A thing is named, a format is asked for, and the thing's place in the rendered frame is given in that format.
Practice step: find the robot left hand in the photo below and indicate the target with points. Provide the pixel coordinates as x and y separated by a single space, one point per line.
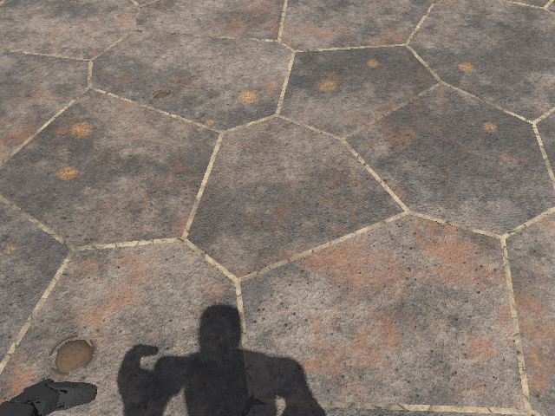
48 396

